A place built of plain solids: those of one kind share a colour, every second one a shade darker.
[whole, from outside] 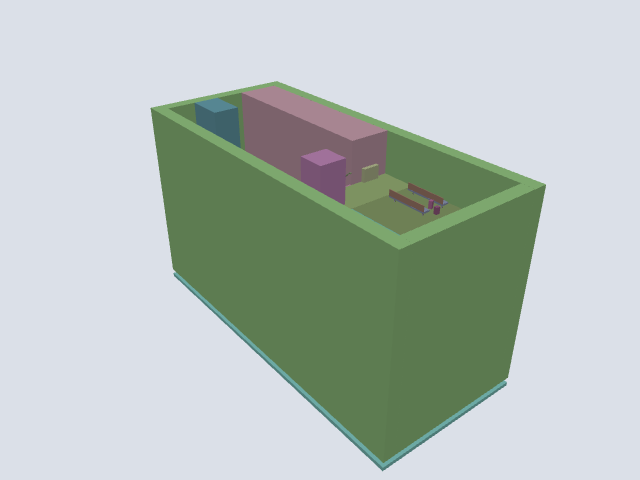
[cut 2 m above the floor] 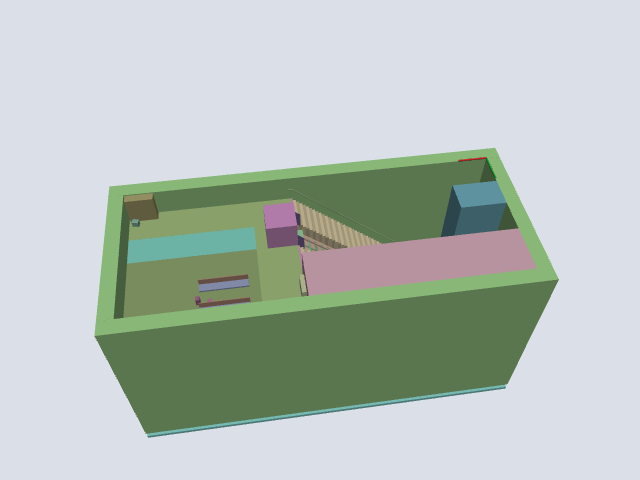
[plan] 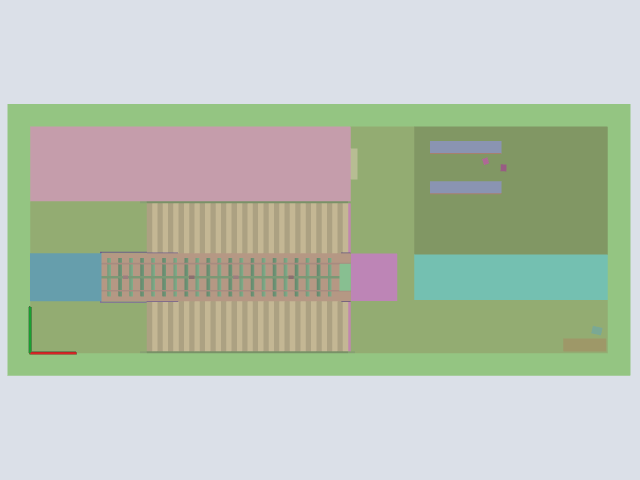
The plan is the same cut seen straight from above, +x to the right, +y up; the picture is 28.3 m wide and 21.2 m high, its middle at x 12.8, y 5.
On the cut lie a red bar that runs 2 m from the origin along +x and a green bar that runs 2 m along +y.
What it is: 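A station hall on a slope, the upper terminus of a funicular, closed to the public; the track lies in a pit down its middle, empty; on either side one straight stair of 39 risers at 41 degrees, rising 8.05 m, is the quay; toward the pit both stairs have an open edge along the car's stand and a guard beyond it; the concourse lies at the upper end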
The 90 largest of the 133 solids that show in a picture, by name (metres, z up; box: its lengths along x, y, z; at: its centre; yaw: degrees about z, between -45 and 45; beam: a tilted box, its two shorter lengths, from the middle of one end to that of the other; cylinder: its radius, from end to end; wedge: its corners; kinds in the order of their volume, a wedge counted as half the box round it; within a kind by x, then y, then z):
{
 "floor_1": {"box": [14.16, 2.3, 3.59], "at": [7.08, 1.15, 0.79]},
 "floor_2": {"box": [14.16, 2.3, 3.59], "at": [7.08, 5.56, 0.79]},
 "floor_3": {"box": [2.8, 10.01, 11.64], "at": [15.56, 5.0, 4.82]},
 "floor_4": {"box": [8.55, 2.36, 11.64], "at": [21.24, 1.18, 4.82]},
 "floor_5": {"box": [8.55, 5.66, 11.64], "at": [21.24, 7.18, 4.82]},
 "wall_1": {"box": [1.0, 10.01, 14.95], "at": [-0.5, 5.0, 6.47]},
 "wall_2": {"box": [27.51, 1.0, 14.95], "at": [12.76, -0.5, 6.47]},
 "wall_3": {"box": [27.51, 1.0, 14.95], "at": [12.76, 10.51, 6.47]},
 "wall_4": {"box": [1.0, 10.01, 14.95], "at": [26.01, 5.0, 6.47]},
 "wall_wing_1": {"box": [14.17, 3.3, 14.95], "at": [7.08, 8.36, 6.47]},
 "step_1": {"box": [0.29, 2.3, 1.08], "at": [6.23, 1.15, 3.08]},
 "step_2": {"box": [0.29, 2.3, 1.29], "at": [6.47, 1.15, 3.18]},
 "step_3": {"box": [0.29, 2.3, 1.29], "at": [6.47, 5.56, 3.18]},
 "step_4": {"box": [0.29, 2.3, 1.5], "at": [6.7, 1.15, 3.28]},
 "step_5": {"box": [0.29, 2.3, 1.5], "at": [6.7, 5.56, 3.28]},
 "step_6": {"box": [0.29, 2.3, 1.7], "at": [6.93, 1.15, 3.39]},
 "step_7": {"box": [0.29, 2.3, 1.7], "at": [6.93, 5.56, 3.39]},
 "step_8": {"box": [0.29, 2.3, 1.91], "at": [7.17, 1.15, 3.49]},
 "step_9": {"box": [0.29, 2.3, 1.91], "at": [7.17, 5.56, 3.49]},
 "step_10": {"box": [0.29, 2.3, 2.11], "at": [7.4, 1.15, 3.59]},
 "step_11": {"box": [0.29, 2.3, 2.11], "at": [7.4, 5.56, 3.59]},
 "step_12": {"box": [0.29, 2.3, 2.32], "at": [7.64, 1.15, 3.7]},
 "step_13": {"box": [0.29, 2.3, 2.32], "at": [7.64, 5.56, 3.7]},
 "step_14": {"box": [0.29, 2.3, 2.53], "at": [7.87, 1.15, 3.8]},
 "step_15": {"box": [0.29, 2.3, 2.53], "at": [7.87, 5.56, 3.8]},
 "step_16": {"box": [0.29, 2.3, 2.73], "at": [8.11, 1.15, 3.9]},
 "step_17": {"box": [0.29, 2.3, 2.73], "at": [8.11, 5.56, 3.9]},
 "step_18": {"box": [0.29, 2.3, 2.94], "at": [8.34, 1.15, 4.01]},
 "step_19": {"box": [0.29, 2.3, 2.94], "at": [8.34, 5.56, 4.01]},
 "step_20": {"box": [0.29, 2.3, 3.15], "at": [8.57, 1.15, 4.11]},
 "step_21": {"box": [0.29, 2.3, 3.15], "at": [8.57, 5.56, 4.11]},
 "step_22": {"box": [0.29, 2.3, 3.35], "at": [8.81, 1.15, 4.21]},
 "step_23": {"box": [0.29, 2.3, 3.35], "at": [8.81, 5.56, 4.21]},
 "step_24": {"box": [0.29, 2.3, 3.56], "at": [9.04, 1.15, 4.32]},
 "step_25": {"box": [0.29, 2.3, 3.56], "at": [9.04, 5.56, 4.32]},
 "step_26": {"box": [0.29, 2.3, 3.77], "at": [9.28, 1.15, 4.42]},
 "step_27": {"box": [0.29, 2.3, 3.77], "at": [9.28, 5.56, 4.42]},
 "step_28": {"box": [0.29, 2.3, 3.97], "at": [9.51, 1.15, 4.52]},
 "step_29": {"box": [0.29, 2.3, 3.97], "at": [9.51, 5.56, 4.52]},
 "step_30": {"box": [0.29, 2.3, 4.18], "at": [9.74, 1.15, 4.63]},
 "step_31": {"box": [0.29, 2.3, 4.18], "at": [9.74, 5.56, 4.63]},
 "step_32": {"box": [0.29, 2.3, 4.39], "at": [9.98, 1.15, 4.73]},
 "step_33": {"box": [0.29, 2.3, 4.39], "at": [9.98, 5.56, 4.73]},
 "step_34": {"box": [0.29, 2.3, 4.59], "at": [10.21, 1.15, 4.83]},
 "step_35": {"box": [0.29, 2.3, 4.59], "at": [10.21, 5.56, 4.83]},
 "step_36": {"box": [0.29, 2.3, 4.8], "at": [10.45, 1.15, 4.94]},
 "step_37": {"box": [0.29, 2.3, 4.8], "at": [10.45, 5.56, 4.94]},
 "step_38": {"box": [0.29, 2.3, 5.01], "at": [10.68, 1.15, 5.04]},
 "step_39": {"box": [0.29, 2.3, 5.01], "at": [10.68, 5.56, 5.04]},
 "step_40": {"box": [0.29, 2.3, 5.21], "at": [10.91, 1.15, 5.14]},
 "step_41": {"box": [0.29, 2.3, 5.21], "at": [10.91, 5.56, 5.14]},
 "step_42": {"box": [0.29, 2.3, 5.42], "at": [11.15, 1.15, 5.25]},
 "step_43": {"box": [0.29, 2.3, 5.42], "at": [11.15, 5.56, 5.25]},
 "step_44": {"box": [0.29, 2.3, 5.62], "at": [11.38, 1.15, 5.35]},
 "step_45": {"box": [0.29, 2.3, 5.62], "at": [11.38, 5.56, 5.35]},
 "step_46": {"box": [0.29, 2.3, 5.83], "at": [11.62, 1.15, 5.45]},
 "step_47": {"box": [0.29, 2.3, 5.83], "at": [11.62, 5.56, 5.45]},
 "step_48": {"box": [0.29, 2.3, 6.04], "at": [11.85, 1.15, 5.55]},
 "step_49": {"box": [0.29, 2.3, 6.04], "at": [11.85, 5.56, 5.55]},
 "step_50": {"box": [0.29, 2.3, 6.24], "at": [12.08, 1.15, 5.66]},
 "step_51": {"box": [0.29, 2.3, 6.24], "at": [12.08, 5.56, 5.66]},
 "step_52": {"box": [0.29, 2.3, 6.45], "at": [12.32, 1.15, 5.76]},
 "step_53": {"box": [0.29, 2.3, 6.45], "at": [12.32, 5.56, 5.76]},
 "step_54": {"box": [0.29, 2.3, 6.66], "at": [12.55, 1.15, 5.86]},
 "step_55": {"box": [0.29, 2.3, 6.66], "at": [12.55, 5.56, 5.86]},
 "step_56": {"box": [0.29, 2.3, 6.86], "at": [12.79, 1.15, 5.97]},
 "step_57": {"box": [0.29, 2.3, 6.86], "at": [12.79, 5.56, 5.97]},
 "step_58": {"box": [0.29, 2.3, 7.07], "at": [13.02, 1.15, 6.07]},
 "step_59": {"box": [0.29, 2.3, 7.07], "at": [13.02, 5.56, 6.07]},
 "step_60": {"box": [0.29, 2.3, 7.28], "at": [13.25, 1.15, 6.17]},
 "step_61": {"box": [0.29, 2.3, 7.28], "at": [13.25, 5.56, 6.17]},
 "step_62": {"box": [0.29, 2.3, 7.48], "at": [13.49, 1.15, 6.28]},
 "step_63": {"box": [0.29, 2.3, 7.48], "at": [13.49, 5.56, 6.28]},
 "step_64": {"box": [0.29, 2.3, 7.69], "at": [13.72, 1.15, 6.38]},
 "step_65": {"box": [0.29, 2.3, 7.69], "at": [13.72, 5.56, 6.38]},
 "step_66": {"box": [0.29, 2.3, 7.9], "at": [13.96, 1.15, 6.48]},
 "step_67": {"box": [0.29, 2.3, 7.9], "at": [13.96, 5.56, 6.48]},
 "floor_zwa_1": {"box": [8.55, 2.0, 11.64], "at": [21.24, 3.35, 4.82]},
 "bed_track_1": {"wedge": [[3.15, 2.3, -0.5], [3.15, 2.3, 0.0], [3.15, 4.41, -0.5], [3.15, 4.41, 0.0], [14.16, 2.3, -0.5], [14.16, 2.3, 9.72], [14.16, 4.41, -0.5], [14.16, 4.41, 9.72]]},
 "wall_block_1": {"box": [3.15, 2.11, 14.95], "at": [1.57, 3.35, 6.47]},
 "floor_base_1": {"box": [27.51, 12.01, 0.3], "at": [12.76, 5.0, -1.57]},
 "wall_winding_1": {"box": [2.05, 2.11, 3.32], "at": [15.19, 3.35, 12.29]},
 "rail_track_1": {"wedge": [[3.15, 2.72, -0.05], [3.15, 2.72, 0.14], [3.15, 2.79, -0.05], [3.15, 2.79, 0.14], [14.16, 2.72, 9.67], [14.16, 2.72, 9.86], [14.16, 2.79, 9.67], [14.16, 2.79, 9.86]]},
 "rail_track_2": {"wedge": [[3.15, 3.92, -0.05], [3.15, 3.92, 0.14], [3.15, 3.99, -0.05], [3.15, 3.99, 0.14], [14.16, 3.92, 9.67], [14.16, 3.92, 9.86], [14.16, 3.99, 9.67], [14.16, 3.99, 9.86]]},
 "rail_wall_1": {"wedge": [[5.15, 0.0, 3.65], [5.15, 0.0, 3.73], [5.15, 0.09, 3.65], [5.15, 0.09, 3.73], [14.04, 0.0, 11.5], [14.04, 0.0, 11.58], [14.04, 0.09, 11.5], [14.04, 0.09, 11.58]]},
 "rail_wall_2": {"wedge": [[5.15, 6.62, 3.65], [5.15, 6.62, 3.73], [5.15, 6.71, 3.65], [5.15, 6.71, 3.73], [14.04, 6.62, 11.5], [14.04, 6.62, 11.58], [14.04, 6.71, 11.5], [14.04, 6.71, 11.58]]},
 "bed_duct_1": {"wedge": [[3.15, 3.31, -0.4], [3.15, 3.31, 0.06], [3.15, 3.4, -0.4], [3.15, 3.4, 0.06], [14.16, 3.31, -0.4], [14.16, 3.31, 9.78], [14.16, 3.4, -0.4], [14.16, 3.4, 9.78]]},
 "floor_hda_1": {"box": [0.12, 2.3, 8.1], "at": [14.1, 1.15, 6.59]},
 "floor_hda_2": {"box": [0.12, 2.3, 8.1], "at": [14.1, 5.56, 6.59]},
 "tall_1": {"box": [1.9, 0.58, 2.2], "at": [24.49, 0.36, 11.74]}
}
